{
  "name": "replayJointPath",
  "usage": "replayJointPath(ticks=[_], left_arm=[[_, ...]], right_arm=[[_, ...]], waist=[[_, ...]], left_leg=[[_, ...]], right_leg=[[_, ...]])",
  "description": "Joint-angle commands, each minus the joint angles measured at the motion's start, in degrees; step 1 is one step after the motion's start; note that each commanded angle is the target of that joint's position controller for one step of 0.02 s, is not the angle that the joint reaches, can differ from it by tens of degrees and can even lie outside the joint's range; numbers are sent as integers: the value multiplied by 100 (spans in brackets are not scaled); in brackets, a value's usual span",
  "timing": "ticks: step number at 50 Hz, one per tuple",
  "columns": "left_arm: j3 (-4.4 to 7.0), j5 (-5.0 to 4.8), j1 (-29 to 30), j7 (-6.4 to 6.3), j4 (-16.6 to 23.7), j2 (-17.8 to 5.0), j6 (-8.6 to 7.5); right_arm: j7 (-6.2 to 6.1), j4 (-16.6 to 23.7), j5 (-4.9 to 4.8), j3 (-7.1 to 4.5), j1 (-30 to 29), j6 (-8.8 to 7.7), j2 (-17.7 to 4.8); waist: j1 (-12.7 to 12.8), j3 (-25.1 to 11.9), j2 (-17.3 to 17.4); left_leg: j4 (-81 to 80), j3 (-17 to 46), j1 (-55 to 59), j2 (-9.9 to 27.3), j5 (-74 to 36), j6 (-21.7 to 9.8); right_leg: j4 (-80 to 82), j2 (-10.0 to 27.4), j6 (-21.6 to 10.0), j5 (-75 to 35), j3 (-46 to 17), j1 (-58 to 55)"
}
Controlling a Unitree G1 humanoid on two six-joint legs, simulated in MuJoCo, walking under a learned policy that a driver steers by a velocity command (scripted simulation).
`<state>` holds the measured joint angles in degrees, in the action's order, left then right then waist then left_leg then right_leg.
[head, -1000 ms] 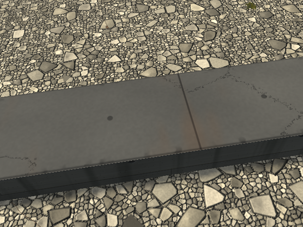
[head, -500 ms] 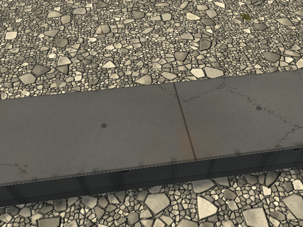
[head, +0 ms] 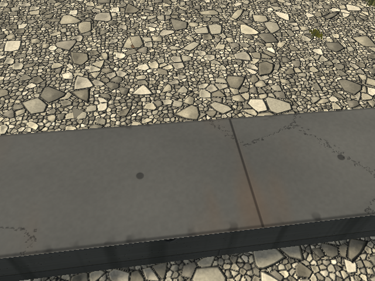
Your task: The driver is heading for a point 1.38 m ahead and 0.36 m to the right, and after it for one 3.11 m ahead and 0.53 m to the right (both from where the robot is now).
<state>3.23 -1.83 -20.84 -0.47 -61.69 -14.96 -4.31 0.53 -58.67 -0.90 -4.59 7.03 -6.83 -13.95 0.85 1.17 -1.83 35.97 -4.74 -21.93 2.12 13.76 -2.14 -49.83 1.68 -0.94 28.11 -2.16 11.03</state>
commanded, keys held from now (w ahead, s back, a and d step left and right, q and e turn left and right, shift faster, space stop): w+e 0.68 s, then e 0.16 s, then no key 0.16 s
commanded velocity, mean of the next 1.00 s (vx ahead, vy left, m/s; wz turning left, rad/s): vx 0.41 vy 0.00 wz -0.46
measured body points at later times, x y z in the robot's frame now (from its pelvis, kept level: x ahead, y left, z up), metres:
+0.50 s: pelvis +0.24 -0.02 -0.01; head +0.27 -0.03 +0.44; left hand +0.49 +0.17 -0.11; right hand +0.17 -0.29 -0.15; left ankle +0.06 +0.11 -0.70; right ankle +0.32 -0.11 -0.73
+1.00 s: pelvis +0.47 -0.05 +0.03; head +0.52 -0.07 +0.47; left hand +0.55 +0.22 -0.11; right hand +0.64 -0.31 -0.01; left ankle +0.65 -0.03 -0.49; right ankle +0.32 -0.10 -0.72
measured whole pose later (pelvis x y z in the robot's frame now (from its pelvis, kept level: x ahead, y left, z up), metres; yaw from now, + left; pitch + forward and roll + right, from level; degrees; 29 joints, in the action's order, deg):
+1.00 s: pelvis +0.47 -0.05 +0.03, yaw -30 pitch +4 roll +1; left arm 2.2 -0.2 -26.0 -2.2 -53.4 -14.7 -1.4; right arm -2.0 -26.7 2.6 4.3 -4.9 1.5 -5.0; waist 3.1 4.0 -1.7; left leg 94.5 -3.3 -68.0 1.1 33.5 -5.0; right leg -12.1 -2.2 -2.6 12.0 -11.1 1.2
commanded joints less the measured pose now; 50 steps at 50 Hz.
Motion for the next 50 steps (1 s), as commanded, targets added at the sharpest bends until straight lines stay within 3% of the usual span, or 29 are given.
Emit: replayJointPath(ticks=[1, 2, 4, 6, 11, 18, 21, 23, 24, 25, 26, 27, 28, 29, 30, 31, 32, 33, 35, 37, 40, 42, 43, 45, 46, 47, 48, 49, 50], left_arm=[[40, -215, 708, 43, 776, -474, -287], [74, -149, 707, 8, 726, -475, -264], [151, -49, 547, -20, 611, -415, -113], [151, -34, 533, 13, 569, -237, 1], [163, 25, 1421, 77, 954, -165, 26], [7, 60, 2645, 324, 1636, 55, 23], [115, 62, 2362, 372, 1793, -224, 44], [312, 42, 1107, 336, 1570, -600, 123], [510, 40, 329, 292, 1422, -976, 93], [568, 11, 218, 188, 1261, -1409, 116], [556, 239, 106, 218, 1497, -1631, 37], [467, 258, -56, 216, 1451, -1189, 10], [392, 150, 376, 198, 1529, -877, -26], [329, 91, 829, 201, 1624, -717, -24], [265, 89, 1179, 184, 1761, -588, -31], [226, 126, 1289, 160, 1806, -535, -36], [241, 350, 973, 77, 1585, -766, 6], [247, 346, 778, 65, 1551, -782, -4], [248, 366, 363, 58, 1560, -850, -31], [210, 320, -225, 57, 1481, -828, -55], [106, 396, -1037, -24, 1208, -765, -37], [44, 413, -1137, -99, 1117, -766, -37], [50, 393, -1125, -152, 1039, -743, 4], [47, 314, -823, -173, 1018, -880, 63], [38, 237, -783, -295, 991, -805, 120], [65, 183, -592, -268, 1116, -963, 188], [110, 140, -586, -255, 1144, -991, 221], [136, 91, -114, -199, 1387, -1078, 251], [225, 35, 55, -178, 1496, -1268, 239]], right_arm=[[24, -181, 36, -60, 1339, -136, -792], [47, -54, 39, 14, 824, -138, -623], [42, -10, 119, 104, 514, -121, -363], [-20, -94, 193, 96, 773, -115, -436], [-208, -23, 238, 96, 989, -80, -586], [-329, 104, 121, 30, 1410, 65, -801], [-382, 321, 79, -53, 1168, 162, -1053], [-375, 563, 10, -93, 858, 272, -1162], [-372, 682, -12, -115, 674, 261, -1239], [-290, 846, 305, 88, 939, 150, -494], [-173, 1113, 126, 218, 1368, -103, -200], [-94, 1214, -45, 115, 660, -288, -639], [-67, 1340, -107, 104, 435, -341, -714], [-128, 1266, -23, 119, 429, -280, -635], [-177, 1299, 50, 62, 481, -198, -750], [-182, 1373, 87, 34, 497, -99, -775], [-82, 1388, 643, 258, 639, 209, -325], [-39, 1455, 630, 259, 705, 357, -285], [-47, 1645, 452, 322, 532, 498, -170], [-210, 2092, 396, 287, -193, 541, -248], [-331, 2835, 409, 477, -1541, 507, 63], [-317, 3193, 413, 594, -1873, 496, 225], [-320, 3451, 474, 685, -2078, 530, 461], [-341, 3692, 442, 764, -1968, 640, 441], [-318, 3926, 488, 787, -2068, 703, 503], [-285, 3918, 442, 826, -1693, 798, 498], [-291, 3868, 385, 770, -1568, 849, 481], [-263, 3498, 292, 707, -744, 878, 421], [-240, 3167, 239, 612, 63, 878, 333]], waist=[[-550, -177, 1107], [-327, 25, 800], [-53, 148, 794], [-44, 153, 670], [-154, 348, 460], [-382, 464, 416], [9, 22, 790], [645, -653, 1022], [1109, -1020, 613], [577, -1181, -857], [186, -2191, -1273], [564, -1950, -311], [349, -1247, -10], [84, -907, 470], [-118, -738, 550], [-248, -610, 449], [-352, -307, 432], [-384, -366, 334], [-170, -699, -356], [203, -727, -539], [575, -112, -218], [493, 112, -110], [420, 102, -248], [164, 38, -137], [96, 72, -83], [-43, -252, 108], [-2, -396, -124], [-349, -905, -170], [-633, -1504, -698]], left_leg=[[-2545, 3468, 2609, 2043, 2028, -990], [-2638, 2688, 2095, 1795, 1349, -757], [-2829, 1480, 1464, 1376, 150, -441], [-2866, 820, 1412, 1212, -845, -461], [-3031, 23, 1620, 1152, -1631, -522], [-2548, -762, 2491, 1328, -3222, -427], [-1501, -905, 2840, 1447, -5892, -361], [260, -903, 2659, 1425, -6835, -324], [1713, -885, 1888, 1151, -5528, -75], [3510, -754, -124, 470, 239, 117], [5208, 400, -2092, -547, 2363, 278], [5336, 1065, -2655, -240, 1761, 109], [4757, 1018, -2747, 26, 1082, 5], [4626, 924, -2484, 262, 756, 96], [4322, 974, -2131, 415, 558, 180], [4247, 965, -1822, 501, 503, 249], [4090, 524, -1351, 504, 360, 345], [3916, 392, -1182, 422, 234, 407], [5492, -5, -1809, 137, 697, 519], [7647, 239, -3865, 116, 1556, 415], [8894, 504, -6197, 106, 2337, 109], [8824, 615, -6758, 38, 2471, -9], [9014, 745, -6769, -25, 2592, -102], [7836, 415, -6201, 28, 2385, -50], [7233, 628, -5485, 109, 2244, -98], [6184, 60, -4133, 44, 1745, -138], [5716, 213, -3264, 26, 1818, -288], [5037, -177, -1837, -192, 1841, -429], [4951, -266, -763, -496, 1732, -500]], right_leg=[[-2616, 77, -479, -443, -609, 3608], [-2353, 329, -526, -1024, -530, 3338], [-1803, 576, -512, -1604, -513, 2707], [-1741, 562, -433, -1965, -437, 2673], [-583, 431, -195, -2978, -397, 3297], [1090, 228, -311, -2938, 502, 3070], [1151, -174, -643, -2049, 903, 2293], [1323, -529, -969, -1541, 1025, 928], [2281, -483, -1200, -2334, 560, -462], [1879, 627, -1421, -3723, -1094, -1926], [2518, 1767, -2765, -3356, -4210, -3472], [3037, 1598, -2421, -2970, -3814, -3220], [3211, 1385, -2139, -2761, -2934, -2389], [3314, 1179, -1918, -2882, -2502, -1601], [3446, 1059, -1820, -3196, -2227, -891], [3579, 941, -1792, -3434, -2036, -377], [3420, 629, -1572, -4893, -1297, 338], [3285, 400, -1495, -5740, -933, 507], [2996, 398, -1617, -6623, -958, 157], [2842, 734, -1827, -5598, -1729, -836], [2884, 1083, -1712, -3620, -2468, -1552], [3006, 1078, -1517, -2891, -2508, -1460], [3026, 1002, -1384, -3008, -2425, -1192], [3476, 751, -1165, -2726, -1955, -750], [3849, 890, -1152, -3580, -2057, -378], [4342, 845, -1157, -4476, -1695, -115], [4239, 848, -996, -5656, -1377, -246], [3741, 596, -827, -7888, -560, -43], [3109, 683, -766, -10132, -473, -175]])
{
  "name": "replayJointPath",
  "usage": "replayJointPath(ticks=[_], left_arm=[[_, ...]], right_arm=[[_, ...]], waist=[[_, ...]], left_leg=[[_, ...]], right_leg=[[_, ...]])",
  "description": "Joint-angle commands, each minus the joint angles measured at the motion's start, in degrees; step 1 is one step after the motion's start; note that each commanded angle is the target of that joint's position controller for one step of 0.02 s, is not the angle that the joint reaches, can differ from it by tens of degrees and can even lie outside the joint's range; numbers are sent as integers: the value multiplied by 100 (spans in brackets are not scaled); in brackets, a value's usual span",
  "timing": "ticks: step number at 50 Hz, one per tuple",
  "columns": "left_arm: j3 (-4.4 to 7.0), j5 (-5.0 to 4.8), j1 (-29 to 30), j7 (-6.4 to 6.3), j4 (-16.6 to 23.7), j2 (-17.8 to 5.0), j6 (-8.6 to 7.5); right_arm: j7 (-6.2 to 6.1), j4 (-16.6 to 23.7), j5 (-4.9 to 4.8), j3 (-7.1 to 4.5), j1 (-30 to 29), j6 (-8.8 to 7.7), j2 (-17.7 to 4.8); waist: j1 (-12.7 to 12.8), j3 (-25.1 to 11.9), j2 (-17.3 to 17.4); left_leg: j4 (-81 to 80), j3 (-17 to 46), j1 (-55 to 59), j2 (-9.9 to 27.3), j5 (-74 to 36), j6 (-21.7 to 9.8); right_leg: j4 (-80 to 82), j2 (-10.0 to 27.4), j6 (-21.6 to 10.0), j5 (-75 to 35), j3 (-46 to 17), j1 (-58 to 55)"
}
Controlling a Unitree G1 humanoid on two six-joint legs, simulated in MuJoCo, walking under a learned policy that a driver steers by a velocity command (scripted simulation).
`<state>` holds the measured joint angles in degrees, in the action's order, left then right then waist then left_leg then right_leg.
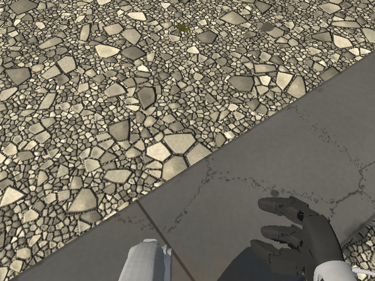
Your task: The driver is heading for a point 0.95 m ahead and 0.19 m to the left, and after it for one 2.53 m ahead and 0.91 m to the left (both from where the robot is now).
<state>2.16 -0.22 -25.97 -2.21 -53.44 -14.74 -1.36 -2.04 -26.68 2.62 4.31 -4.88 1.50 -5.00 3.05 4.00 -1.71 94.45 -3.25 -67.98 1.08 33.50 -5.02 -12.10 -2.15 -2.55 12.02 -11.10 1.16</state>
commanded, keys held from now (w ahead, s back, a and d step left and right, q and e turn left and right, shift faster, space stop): no key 0.34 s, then w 0.60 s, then w+q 0.06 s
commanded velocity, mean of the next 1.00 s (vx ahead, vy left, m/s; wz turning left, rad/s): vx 0.25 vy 0.00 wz -0.07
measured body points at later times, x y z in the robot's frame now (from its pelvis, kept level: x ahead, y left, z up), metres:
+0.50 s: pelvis +0.11 +0.08 +0.17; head +0.11 +0.11 +0.62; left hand +0.22 +0.32 +0.03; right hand +0.15 -0.18 +0.07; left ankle +0.15 +0.12 -0.57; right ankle +0.12 -0.11 -0.44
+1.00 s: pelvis +0.27 +0.01 +0.17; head +0.27 +0.01 +0.62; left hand +0.45 +0.24 +0.07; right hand +0.25 -0.26 +0.04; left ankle +0.15 +0.12 -0.57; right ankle +0.40 -0.14 -0.54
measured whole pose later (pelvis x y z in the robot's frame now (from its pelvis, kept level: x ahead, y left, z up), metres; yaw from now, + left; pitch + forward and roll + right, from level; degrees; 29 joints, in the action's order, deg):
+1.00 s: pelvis +0.27 +0.01 +0.17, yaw -1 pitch +3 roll -1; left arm 1.4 -1.8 -10.3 2.5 -44.1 -13.5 -5.2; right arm -0.1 -48.3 -0.9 -1.6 26.2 -2.6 -15.6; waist -4.5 -4.4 1.2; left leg 9.8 -1.1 2.9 0.2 16.0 -1.9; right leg -33.1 3.5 -2.0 1.2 2.7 32.0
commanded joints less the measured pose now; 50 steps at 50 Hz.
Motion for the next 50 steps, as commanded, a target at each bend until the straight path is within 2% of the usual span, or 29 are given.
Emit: replayJointPath(ticks=[1, 2, 3, 4, 5, 6, 7, 8, 9, 11, 12, 14, 15, 18, 19, 21, 23, 24, 27, 30, 32, 34, 35, 37, 38, 40, 44, 48, 50], left_arm=[[372, -535, 759, -68, 519, -1381, 58], [381, -446, 893, -81, 542, -1237, 77], [281, -87, 713, 13, 614, -438, 93], [287, 12, -565, 220, 422, -372, -50], [330, -46, -273, 334, 475, -474, -49], [239, -79, 108, 320, 629, -322, 75], [172, -50, 222, 214, 661, -195, 209], [172, -81, 321, 144, 716, -267, 319], [191, -142, 542, 123, 829, -421, 371], [142, -182, 770, 39, 1034, -295, 284], [120, -167, 713, 22, 1007, -169, 239], [141, -157, 835, -5, 1108, -241, 150], [145, -110, 886, -1, 1142, -237, 170], [180, -73, 1029, 21, 1217, -296, 167], [182, -42, 959, 34, 1176, -293, 183], [194, -67, 1000, 64, 1212, -385, 124], [169, -105, 1153, 76, 1235, -350, 68], [134, -111, 1243, 77, 1289, -321, 9], [129, -133, 1406, 123, 1263, -252, -95], [126, -138, 1314, 158, 1262, -262, -146], [86, -87, 1215, 135, 1150, -230, -170], [73, -87, 1320, 143, 1184, -245, -208], [67, -85, 1259, 174, 1093, -229, -220], [46, -94, 1422, 210, 1094, -218, -262], [47, -81, 1494, 237, 1090, -215, -276], [75, -109, 1562, 303, 1132, -290, -364], [25, -146, 2030, 369, 1286, -222, -440], [-25, -164, 2291, 476, 1439, -192, -483], [47, -169, 2043, 524, 1467, -380, -539]], right_arm=[[78, 212, -133, -553, 1666, -399, -1232], [133, -212, -122, -713, 2326, -560, -1714], [202, -766, 75, -736, 2714, -555, -2232], [117, -376, 201, -706, 2175, -516, -1877], [144, -174, -70, -560, 1259, -533, -1415], [202, -311, -274, -466, 837, -537, -994], [225, -559, -351, -436, 817, -563, -735], [197, -744, -301, -474, 820, -589, -653], [152, -871, -255, -520, 946, -627, -671], [62, -1087, -270, -618, 1365, -736, -840], [25, -1224, -270, -651, 1646, -758, -882], [-30, -1233, -308, -712, 1889, -786, -1014], [-54, -1222, -311, -718, 1986, -782, -1080], [-109, -1191, -361, -748, 2191, -697, -1221], [-116, -1283, -355, -756, 2421, -656, -1276], [-91, -1273, -277, -752, 2564, -663, -1356], [-75, -1362, -226, -745, 2861, -626, -1399], [-68, -1394, -257, -754, 2966, -593, -1432], [-77, -1555, -219, -784, 3342, -541, -1566], [-63, -1642, -183, -783, 3301, -482, -1607], [-55, -1555, -214, -805, 3197, -400, -1744], [-55, -1639, -214, -784, 3303, -395, -1723], [-64, -1647, -252, -779, 3186, -402, -1637], [-61, -1737, -269, -787, 3282, -419, -1679], [-34, -1795, -185, -785, 3324, -433, -1710], [18, -1816, -245, -781, 3190, -494, -1738], [114, -1896, -269, -808, 3232, -517, -1869], [181, -1974, -375, -816, 3310, -450, -1976], [205, -1958, -388, -830, 3216, -424, -2097]], waist=[[-1497, -2383, -717], [-1699, -2695, -334], [-1149, -2669, 3117], [-630, -3286, 3015], [-344, -2140, 1872], [-131, -1214, 1006], [27, -618, 272], [110, -368, 43], [70, -306, 8], [-46, -345, 334], [-93, -441, 449], [-115, -613, 339], [-142, -636, 489], [-155, -713, 540], [-178, -744, 720], [-167, -590, 864], [-278, -438, 835], [-294, -420, 772], [-450, -335, 774], [-348, -226, 766], [-418, -225, 755], [-468, -135, 763], [-448, -235, 757], [-530, -125, 691], [-558, -104, 753], [-469, -116, 683], [-662, 134, 680], [-786, 354, 653], [-597, 292, 746]], left_leg=[[-2062, -36, 4745, -276, -1267, -52], [-3666, 745, 5323, -149, -1665, -206], [-5635, 3303, 6451, 986, -5674, -1024], [-6860, 6200, 5978, 2008, -5547, -1790], [-6915, 5849, 5080, 1914, -4769, -1730], [-6752, 4913, 4405, 1579, -3211, -1329], [-6611, 4003, 3891, 1248, -1815, -876], [-6500, 3145, 3426, 948, -905, -626], [-6646, 2602, 3282, 704, -446, -494], [-7000, 2233, 3761, 697, -1265, -677], [-7076, 2135, 4099, 752, -1742, -809], [-7385, 1853, 4727, 776, -2020, -827], [-7546, 1808, 5069, 819, -2075, -801], [-7992, 1557, 5574, 819, -1636, -727], [-8117, 1839, 5827, 962, -1010, -792], [-8452, 2110, 5997, 1127, -243, -864], [-8610, 2182, 6236, 1233, -49, -837], [-8632, 2150, 6382, 1198, 29, -767], [-8775, 2213, 6658, 1304, -16, -723], [-8772, 2231, 6631, 1390, -76, -669], [-8934, 2064, 6403, 1291, -94, -836], [-8984, 2072, 6415, 1349, -90, -937], [-9086, 1863, 6212, 1350, -349, -921], [-9173, 1664, 6131, 1320, -537, -934], [-9186, 1660, 6171, 1364, -668, -949], [-9139, 1660, 6567, 1544, -987, -971], [-9177, 1276, 6625, 1553, -1477, -912], [-8984, 1118, 6547, 1481, -1814, -831], [-8649, 1222, 6622, 1441, -2510, -771]], right_leg=[[-1327, 1352, -597, -9776, -254, 454], [-2770, 992, -514, -9290, -42, -21], [-5047, -594, -94, -143, 53, 1787], [-7375, -1468, 173, 1380, -1480, 2270], [-8357, -1281, 351, 1853, -1013, 2809], [-8204, -925, 393, 1871, -325, 3189], [-7814, -560, 361, 1604, 26, 3356], [-7577, -286, 315, 1207, 187, 3242], [-7382, -176, 239, 857, 206, 3094], [-7211, -191, 109, 415, 68, 3258], [-7395, -271, 76, 342, 66, 3379], [-6894, -236, 66, 114, -102, 3592], [-6956, -242, 135, 144, -50, 3755], [-6211, -69, 320, -223, 149, 3901], [-6613, -11, 332, -188, 306, 4198], [-6672, 201, 317, -138, 466, 4698], [-6532, 395, 311, -170, 575, 5078], [-6095, 508, 365, -319, 614, 5234], [-5700, 625, 442, -654, 756, 5539], [-5333, 714, 465, -972, 606, 5820], [-5237, 667, 579, -1041, 906, 5717], [-5133, 724, 599, -1180, 939, 5877], [-4920, 744, 541, -1114, 1041, 5503], [-4567, 741, 458, -1225, 1181, 5294], [-4531, 779, 403, -1370, 1170, 5315], [-4243, 869, 287, -1411, 980, 5431], [-3159, 790, 168, -1371, 1211, 4782], [-2014, 579, 31, -1017, 1443, 3736], [-1502, 444, -27, -965, 1403, 2990]])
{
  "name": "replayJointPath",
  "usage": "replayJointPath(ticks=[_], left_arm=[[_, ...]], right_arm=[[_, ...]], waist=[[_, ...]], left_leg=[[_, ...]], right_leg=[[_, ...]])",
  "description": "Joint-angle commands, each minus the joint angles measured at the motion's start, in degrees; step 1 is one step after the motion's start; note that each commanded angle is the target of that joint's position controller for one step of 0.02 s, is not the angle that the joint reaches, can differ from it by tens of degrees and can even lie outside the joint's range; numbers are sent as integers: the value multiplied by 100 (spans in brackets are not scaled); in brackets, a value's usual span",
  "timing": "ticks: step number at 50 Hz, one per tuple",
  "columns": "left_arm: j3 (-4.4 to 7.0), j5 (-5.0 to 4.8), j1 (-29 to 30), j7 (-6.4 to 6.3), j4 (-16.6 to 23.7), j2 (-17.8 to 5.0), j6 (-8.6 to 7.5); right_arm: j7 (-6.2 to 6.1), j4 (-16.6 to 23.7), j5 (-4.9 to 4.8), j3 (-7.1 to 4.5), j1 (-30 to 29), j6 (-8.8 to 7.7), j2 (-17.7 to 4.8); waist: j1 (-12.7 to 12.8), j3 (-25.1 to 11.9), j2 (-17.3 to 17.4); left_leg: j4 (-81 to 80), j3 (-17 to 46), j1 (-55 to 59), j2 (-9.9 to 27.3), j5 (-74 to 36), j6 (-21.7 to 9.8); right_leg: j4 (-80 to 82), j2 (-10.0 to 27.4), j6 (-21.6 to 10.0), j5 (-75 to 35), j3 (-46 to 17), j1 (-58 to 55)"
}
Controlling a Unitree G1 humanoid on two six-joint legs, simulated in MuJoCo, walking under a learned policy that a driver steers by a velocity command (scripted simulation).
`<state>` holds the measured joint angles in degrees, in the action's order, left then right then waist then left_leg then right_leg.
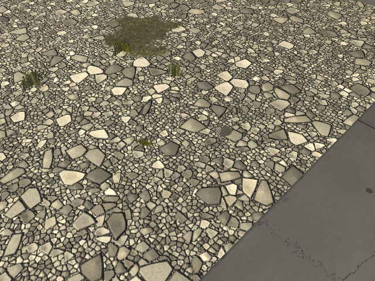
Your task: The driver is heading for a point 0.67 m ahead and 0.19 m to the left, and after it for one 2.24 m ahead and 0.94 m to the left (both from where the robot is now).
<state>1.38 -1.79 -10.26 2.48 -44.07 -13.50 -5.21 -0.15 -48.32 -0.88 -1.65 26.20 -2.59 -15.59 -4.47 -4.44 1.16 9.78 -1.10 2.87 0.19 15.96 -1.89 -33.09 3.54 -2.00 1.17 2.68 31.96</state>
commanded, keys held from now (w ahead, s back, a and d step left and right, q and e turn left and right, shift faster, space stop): w+q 1.00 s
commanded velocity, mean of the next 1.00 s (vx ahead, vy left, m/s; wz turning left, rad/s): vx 0.49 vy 0.00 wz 0.49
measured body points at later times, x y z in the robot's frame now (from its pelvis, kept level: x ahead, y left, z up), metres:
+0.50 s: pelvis +0.26 -0.04 -0.02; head +0.28 -0.03 +0.43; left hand +0.22 +0.24 -0.14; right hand +0.51 -0.22 -0.10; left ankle +0.39 +0.11 -0.71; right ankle +0.13 -0.15 -0.74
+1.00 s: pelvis +0.55 +0.02 -0.05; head +0.56 +0.01 +0.40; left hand +0.66 +0.35 -0.07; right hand +0.76 -0.21 -0.16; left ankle +0.40 +0.11 -0.74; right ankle +0.75 -0.01 -0.78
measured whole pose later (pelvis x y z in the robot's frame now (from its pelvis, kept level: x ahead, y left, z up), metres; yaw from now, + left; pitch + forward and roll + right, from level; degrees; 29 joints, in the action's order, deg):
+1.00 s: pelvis +0.55 +0.02 -0.05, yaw +31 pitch -3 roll +5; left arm 2.7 -0.9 -1.4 4.5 -33.9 -18.2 -9.5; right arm -2.3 -42.6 -2.3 -6.7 18.3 -3.8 -15.8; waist -5.4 2.5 -4.8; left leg 45.1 6.7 -10.1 -6.5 31.1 -0.3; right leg -25.7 4.4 -1.5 -19.0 -5.4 23.7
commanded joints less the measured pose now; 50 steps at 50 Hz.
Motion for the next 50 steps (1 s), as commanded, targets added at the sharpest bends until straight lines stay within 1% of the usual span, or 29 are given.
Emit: replayJointPath(ticks=[1, 2, 3, 4, 5, 6, 8, 11, 15, 18, 20, 21, 23, 25, 28, 29, 30, 31, 32, 35, 37, 39, 40, 41, 43, 44, 45, 47, 50], left_arm=[[204, 1, 24, 42, 447, -638, -181], [358, -3, -882, -21, 208, -940, -192], [492, 33, -1953, -75, 65, -1369, -170], [534, 183, -2106, -96, 185, -1914, -136], [479, 309, -1987, -110, 324, -1554, -174], [355, 244, -1655, -120, 319, -1116, -200], [180, 168, -932, -97, 368, -684, -195], [106, 273, -682, -86, 206, -441, -206], [202, 354, -773, -132, 52, -692, -219], [269, 351, -631, -218, 84, -946, -257], [336, 306, -692, -252, 32, -1091, -267], [325, 250, -721, -241, 60, -1011, -237], [379, 175, -799, -259, 48, -1143, -146], [446, 123, -765, -387, 118, -1164, -65], [605, -22, -519, -347, 377, -1440, 29], [573, -19, -1052, -317, 390, -1197, 93], [512, -57, -867, -295, 512, -1196, 85], [399, -85, -577, -203, 825, -905, -9], [342, -94, -211, -123, 1075, -987, -141], [349, -7, 721, -156, 1333, -1073, -264], [294, -18, 595, -140, 1283, -846, -232], [200, 172, 633, 0, 1317, -564, -265], [246, 285, -3, 89, 1014, -594, -315], [309, 297, -675, 149, 682, -693, -358], [335, 142, 700, 187, 1173, -920, -488], [230, 121, 1518, 177, 1517, -882, -571], [209, 115, 1872, 189, 1611, -840, -593], [245, 129, 1554, 228, 1474, -848, -590], [344, 14, 335, 162, 1103, -940, -394]], right_arm=[[30, 236, -34, -234, -38, 6, -1102], [69, 291, 35, -177, -173, 13, -984], [134, 460, 164, -20, -316, -22, -587], [177, 707, 269, 194, 82, -157, 215], [193, 673, -52, 113, 134, -246, -120], [194, 730, -190, -44, -376, -263, -648], [175, 787, -136, -113, -652, -181, -684], [199, 763, -210, -198, -610, -11, -539], [229, 1013, -146, -197, -1278, 65, -288], [389, 1148, -3, -167, -1811, -17, -176], [451, 1106, 0, -231, -1620, 8, -237], [456, 1155, -71, -279, -1876, 12, -338], [486, 1337, -21, -265, -2200, -5, -276], [564, 1435, -81, -350, -2106, -28, -431], [539, 1343, -66, -574, -1357, 120, -838], [482, 1124, -57, -737, -982, 117, -1140], [434, 977, -58, -863, -291, 110, -1237], [357, 926, -111, -907, 19, 119, -1381], [394, 848, -167, -754, 104, 28, -1185], [417, 930, -190, -627, -732, -115, -875], [293, 1063, -125, -603, -1224, -152, -893], [146, 1087, -133, -660, -1599, -56, -1074], [128, 1133, -64, -700, -1779, -53, -1115], [134, 1193, 33, -685, -2008, -112, -1057], [25, 1053, -119, -654, -1356, -273, -904], [-50, 932, -306, -628, -1009, -297, -749], [-131, 847, -268, -636, -859, -263, -734], [-235, 758, -133, -703, -791, -193, -799], [-305, 819, -129, -630, -1070, -124, -521]], waist=[[458, 925, 520], [875, 315, 447], [1345, -617, -59], [894, -1079, -1663], [980, -1306, -1750], [978, -646, -996], [682, 55, -665], [466, 469, -877], [527, 929, -641], [650, 877, -508], [589, 781, -410], [693, 954, -282], [782, 1072, -353], [630, 888, -491], [251, 374, -526], [298, -63, -72], [-301, -366, 339], [-447, -626, 1577], [-334, -954, 1419], [105, 159, -323], [348, 362, -248], [559, 466, -215], [717, 97, -92], [940, -82, -53], [192, 638, 315], [-159, 1082, 271], [-289, 1199, 151], [-213, 842, 305], [434, 741, 325]], left_leg=[[334, 938, -489, 1377, -1659, -990], [1430, 649, -894, 1012, -2351, -831], [3192, 378, -2031, 614, -1406, -590], [5156, 313, -3896, -201, 1311, -236], [6435, 864, -4666, -241, 1396, -128], [6971, 966, -4970, 149, 891, -161], [6759, 873, -4715, 505, -185, -58], [6331, 681, -4239, 637, -684, 8], [5360, 669, -4703, 578, -1241, -43], [3868, -83, -3638, 394, -2299, -77], [4054, 137, -3966, 567, -2327, -168], [3573, 102, -4213, 510, -2507, -246], [3049, -170, -4065, 408, -2370, -362], [2670, 126, -4339, 472, -2465, -467], [2452, -316, -3002, 57, -1675, -585], [2511, -429, -1542, -297, -1335, -741], [1870, 192, 180, -76, -1472, -1040], [1176, 2240, 1651, 932, -556, -1749], [813, 3241, 1626, 1163, 74, -1722], [675, 2868, 94, 1022, -51, -1188], [475, 2702, -752, 904, 19, -1251], [478, 2092, -2021, 572, -42, -1102], [724, 1796, -2360, 464, -362, -974], [1002, 1500, -2949, 330, -298, -879], [1113, 2073, -1977, 597, 614, -836], [1362, 2147, -1658, 516, 1177, -735], [1640, 1965, -1602, 318, 1214, -655], [2176, 2011, -1822, 356, 1179, -637], [3284, 1926, -2334, 342, 1209, -448]], right_leg=[[892, -288, -148, 126, 109, -749], [804, -305, -219, 198, 84, -2116], [633, 652, -450, 840, -885, -3899], [673, 1958, -890, 795, -2819, -5285], [1662, 2345, -1281, 2105, -4369, -4978], [1769, 2154, -1054, 2556, -3688, -4333], [2047, 1624, -784, 1861, -2214, -3150], [2420, 1179, -705, 726, -871, -2477], [2476, 1003, -697, -447, 29, -2405], [2570, 751, -631, -847, 686, -2027], [2238, 1179, -756, -1635, 659, -2738], [2134, 1065, -719, -1348, 736, -2964], [1927, 1150, -653, -1814, 855, -3211], [1365, 1346, -413, -2191, 887, -4104], [-184, 1266, -347, -3396, 940, -4152], [-1357, 917, -262, -3795, 1020, -3300], [-3065, 591, 101, -2836, 1139, -1718], [-5325, -216, 399, 1325, 824, 330], [-5376, -218, 131, 3309, -232, 757], [-3776, 220, -183, 3013, -575, 847], [-2722, 251, -116, 2793, -550, 323], [-1364, -42, 45, 2181, -59, -910], [-1486, -140, 84, 747, 43, -1727], [-1711, -278, 169, -395, 346, -2549], [-1157, 132, 78, -814, -514, -661], [-140, 261, 88, -1037, -805, -71], [639, 28, 138, -1340, -676, -94], [792, -5, 114, -2247, -811, -882], [895, 403, -13, -2487, -1031, -1788]])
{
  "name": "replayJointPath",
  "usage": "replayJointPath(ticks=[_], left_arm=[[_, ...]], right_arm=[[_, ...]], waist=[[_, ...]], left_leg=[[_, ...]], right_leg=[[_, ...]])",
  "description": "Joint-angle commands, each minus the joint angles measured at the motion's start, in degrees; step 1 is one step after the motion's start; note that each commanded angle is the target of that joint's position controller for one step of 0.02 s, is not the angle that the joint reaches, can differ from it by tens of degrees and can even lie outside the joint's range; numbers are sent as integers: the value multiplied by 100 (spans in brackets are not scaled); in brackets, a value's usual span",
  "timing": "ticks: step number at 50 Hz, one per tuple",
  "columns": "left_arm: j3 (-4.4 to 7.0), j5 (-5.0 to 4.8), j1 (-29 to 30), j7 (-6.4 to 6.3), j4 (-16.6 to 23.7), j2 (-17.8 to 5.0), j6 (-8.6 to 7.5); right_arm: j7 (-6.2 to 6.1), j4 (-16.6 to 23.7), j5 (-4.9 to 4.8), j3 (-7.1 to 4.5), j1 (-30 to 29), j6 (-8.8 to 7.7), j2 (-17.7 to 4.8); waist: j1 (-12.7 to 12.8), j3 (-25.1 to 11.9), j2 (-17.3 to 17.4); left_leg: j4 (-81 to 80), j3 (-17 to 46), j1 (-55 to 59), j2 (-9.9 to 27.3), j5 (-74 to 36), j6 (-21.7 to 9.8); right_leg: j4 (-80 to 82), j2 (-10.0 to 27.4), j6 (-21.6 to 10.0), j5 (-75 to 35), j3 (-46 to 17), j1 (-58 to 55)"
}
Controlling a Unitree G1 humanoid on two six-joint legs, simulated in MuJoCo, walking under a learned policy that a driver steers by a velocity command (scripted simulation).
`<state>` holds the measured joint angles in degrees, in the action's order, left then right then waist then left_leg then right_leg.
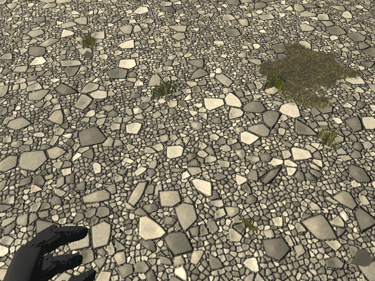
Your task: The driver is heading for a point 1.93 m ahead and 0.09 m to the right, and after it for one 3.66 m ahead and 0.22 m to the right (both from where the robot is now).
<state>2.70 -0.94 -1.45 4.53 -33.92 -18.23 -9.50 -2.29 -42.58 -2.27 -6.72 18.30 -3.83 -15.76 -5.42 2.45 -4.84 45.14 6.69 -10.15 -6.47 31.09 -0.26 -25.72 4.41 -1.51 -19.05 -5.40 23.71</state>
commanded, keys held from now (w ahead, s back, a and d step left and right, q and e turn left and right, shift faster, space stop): w+q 0.24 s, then w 0.14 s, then w+e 0.62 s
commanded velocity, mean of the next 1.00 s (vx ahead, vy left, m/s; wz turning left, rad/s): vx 0.50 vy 0.00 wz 0.04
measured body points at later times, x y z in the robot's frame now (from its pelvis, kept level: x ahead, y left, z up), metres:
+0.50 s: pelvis +0.24 -0.04 -0.07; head +0.26 -0.04 +0.38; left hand +0.14 +0.20 -0.20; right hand +0.51 -0.20 -0.15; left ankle +0.37 +0.16 -0.76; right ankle +0.15 -0.15 -0.80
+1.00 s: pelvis +0.49 +0.04 -0.06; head +0.51 +0.03 +0.39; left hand +0.67 +0.29 -0.17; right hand +0.52 -0.24 -0.19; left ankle +0.39 +0.14 -0.80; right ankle +0.66 -0.12 -0.75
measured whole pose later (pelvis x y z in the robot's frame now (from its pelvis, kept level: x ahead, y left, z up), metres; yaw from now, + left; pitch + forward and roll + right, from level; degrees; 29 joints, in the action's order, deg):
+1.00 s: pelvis +0.49 +0.04 -0.06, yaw -1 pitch +2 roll +3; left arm 4.4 -1.0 -7.3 1.3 -44.8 -15.5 -1.4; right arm -0.7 -50.7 0.4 -5.0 18.4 -5.0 -14.0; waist -3.4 0.0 -2.6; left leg 13.9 -12.5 0.7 -1.1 16.2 -0.6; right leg -44.5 6.3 -1.1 -2.5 -2.6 41.0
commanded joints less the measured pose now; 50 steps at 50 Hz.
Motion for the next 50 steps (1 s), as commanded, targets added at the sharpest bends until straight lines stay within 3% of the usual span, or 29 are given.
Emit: replayJointPath(ticks=[1, 2, 3, 4, 5, 6, 7, 8, 9, 10, 11, 15, 19, 21, 23, 27, 29, 30, 31, 32, 33, 34, 35, 36, 37, 39, 43, 46, 50], left_arm=[[281, -42, -1281, -79, -178, -490, 111], [340, 26, -2335, -111, -491, -452, 168], [285, 162, -3054, -61, -795, -247, 175], [271, 219, -2723, -52, -763, -472, 197], [415, 156, -2406, -67, -765, -811, 336], [552, 180, -2198, -87, -799, -1176, 407], [394, 282, -1326, -178, -399, -645, 428], [320, 319, -813, -275, -384, -538, 379], [287, 265, -690, -354, -479, -434, 316], [299, 229, -732, -426, -588, -407, 287], [319, 250, -921, -489, -701, -427, 250], [306, 207, -1907, -584, -1125, -144, 265], [299, 143, -2201, -575, -1341, -119, 374], [279, 46, -2472, -563, -1521, -128, 437], [272, 5, -2696, -543, -1623, -186, 506], [321, -41, -2711, -574, -1735, -459, 642], [336, -104, -2444, -562, -1752, -557, 655], [307, -105, -2295, -552, -1725, -523, 612], [189, 75, -2184, -538, -1485, -217, 537], [28, -5, -2846, -464, -1478, 339, 398], [210, -194, -2471, -448, -1527, -245, 350], [243, -219, -1984, -476, -1334, -300, 381], [252, -137, -1746, -522, -1326, -228, 431], [290, -49, -1733, -541, -1326, -202, 511], [291, -55, -1933, -529, -1396, -82, 621], [265, -79, -1986, -523, -1371, 124, 748], [288, -31, -1416, -530, -1115, 47, 802], [217, -17, -852, -394, -932, 121, 750], [130, 1, -44, -218, -578, 141, 748]], right_arm=[[-74, 263, 47, -87, -418, 27, -395], [-31, 267, 38, -43, -604, 47, -231], [29, 291, 95, 73, -502, 72, 165], [112, 385, -15, 110, 555, 42, 325], [172, 258, -116, 72, 1155, 24, 132], [162, 487, -310, 52, 761, -16, -119], [71, 668, -267, -56, -171, 70, -731], [37, 742, -133, -82, -446, 164, -782], [18, 605, 35, -97, -278, 246, -807], [18, 570, 149, -125, -242, 271, -730], [16, 572, 173, -105, -272, 268, -591], [105, 598, 120, 12, -634, 224, -145], [251, 784, 138, 113, -1284, 145, 57], [349, 936, 192, 197, -1735, 104, 212], [419, 1064, 153, 257, -2113, 49, 314], [532, 1266, 60, 253, -2456, -103, 178], [506, 1029, 89, 73, -1540, -155, -213], [437, 740, 157, -81, -523, -170, -575], [298, 518, 302, -224, 681, -126, -1148], [300, 448, 361, -155, 702, -130, -1259], [295, 383, 334, -52, 682, -99, -773], [284, 321, 239, 42, 213, -97, -500], [308, 303, 203, 114, -259, -118, -283], [346, 287, 238, 147, -624, -151, -117], [368, 248, 274, 162, -868, -191, -2], [361, 118, 301, 116, -943, -284, -93], [210, -200, 336, 64, -680, -305, -306], [146, -309, 305, 42, -582, -260, -490], [117, -484, 211, -19, -211, -165, -744]], waist=[[904, -155, 679], [1530, -438, 277], [1711, -825, -203], [782, -527, -1892], [380, -568, -2337], [333, -752, -2040], [425, -204, -432], [207, 193, -240], [146, 169, 23], [168, 62, -99], [258, -26, -276], [604, -176, 178], [789, -15, 242], [892, 105, 173], [1035, 288, 213], [940, 268, -39], [307, -353, -295], [-195, -1018, -235], [-564, -2141, 658], [-107, -2958, 1788], [-291, -2424, 1368], [-123, -1428, 1369], [112, -940, 984], [365, -647, 1021], [585, -526, 1091], [745, -399, 972], [677, -139, 831], [517, -17, 775], [212, 267, 679]], left_leg=[[601, 874, -1345, 769, -162, -448], [2397, 370, -1991, 254, 452, -166], [3959, 146, -2887, 8, 1104, -105], [4663, 495, -3837, 208, 731, -147], [5419, 362, -4575, 347, 241, -58], [5572, 372, -5160, 682, -456, -143], [4707, 389, -4892, 930, -1549, -238], [4313, 531, -4580, 1059, -1979, -113], [3915, 682, -4153, 1222, -2124, -11], [3389, 771, -3907, 1233, -2250, 64], [3137, 665, -3758, 1217, -2419, 112], [2005, 777, -4134, 989, -2884, 34], [538, 192, -3953, 853, -3385, -47], [68, -389, -3638, 1014, -3502, -41], [-411, -599, -3613, 984, -3237, -53], [-1249, -757, -3028, 729, -2364, -170], [-1760, -946, -1214, 395, -2472, -438], [-1643, -736, 543, 561, -2953, -681], [-1339, 848, 2657, 2053, -3396, -1098], [-2029, 3328, 3743, 3234, -2638, -1877], [-2345, 3053, 3312, 3036, -2144, -1759], [-2496, 1989, 2474, 2776, -2321, -1482], [-2763, 1355, 1552, 2485, -2516, -1297], [-3050, 903, 790, 2259, -2585, -1167], [-3314, 527, 300, 2112, -2640, -1082], [-3579, 41, -114, 2130, -3094, -1119], [-3725, -724, 44, 2095, -3545, -1054], [-3743, -1225, 180, 2002, -3491, -899], [-3615, -1491, 832, 2239, -3462, -842]], right_leg=[[173, 283, -104, -126, -162, -1681], [129, 455, -267, 100, -181, -2632], [-680, 546, 16, 411, -54, -3474], [-753, 1102, 167, -208, -920, -3162], [-331, 1594, -313, 985, -2071, -3049], [759, 2240, -958, 4957, -3605, -2766], [1588, 2039, -839, 6170, -3495, -1676], [1556, 2016, -808, 5752, -3314, -824], [1443, 1774, -661, 5111, -2699, -598], [1360, 1456, -578, 4645, -1907, -618], [1404, 1256, -518, 4147, -1378, -696], [1259, 1129, -647, 2322, -430, -1759], [1361, 929, -557, 1288, 370, -2240], [1429, 895, -605, 1087, 450, -2212], [1358, 936, -740, 948, 355, -2452], [961, 1152, -859, 384, 130, -2815], [10, 970, -683, -1172, 296, -2500], [-1117, 689, -481, -991, 500, -1669], [-3144, 231, -206, 1502, 747, -115], [-4673, -531, -45, 5467, 16, 1543], [-5101, -302, -30, 5248, -382, 2128], [-5019, -44, -17, 4697, -81, 2451], [-4746, 174, 5, 4200, 15, 2201], [-4468, 309, 24, 3807, -20, 1826], [-4340, 403, 46, 3557, -89, 1423], [-4232, 421, 77, 3273, -84, 1271], [-3409, 355, 141, 2240, -230, 1802], [-2336, 271, 99, 1461, 72, 1652], [-1532, 222, -42, 1654, 438, 1796]])
Keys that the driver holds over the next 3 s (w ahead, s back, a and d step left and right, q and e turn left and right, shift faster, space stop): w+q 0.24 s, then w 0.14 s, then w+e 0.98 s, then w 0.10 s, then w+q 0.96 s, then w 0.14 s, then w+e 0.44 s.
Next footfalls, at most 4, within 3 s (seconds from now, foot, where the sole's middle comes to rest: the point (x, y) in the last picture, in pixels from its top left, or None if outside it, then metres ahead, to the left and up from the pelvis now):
0.04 right None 0.18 -0.15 -0.84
0.60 left None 0.43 0.14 -0.84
1.14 right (204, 235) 0.72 -0.10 -0.84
1.62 left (167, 174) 1.04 0.03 -0.84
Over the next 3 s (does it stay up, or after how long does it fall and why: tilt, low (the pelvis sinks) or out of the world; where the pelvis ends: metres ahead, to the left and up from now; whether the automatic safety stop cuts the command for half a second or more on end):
stays up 1.57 0.02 -0.06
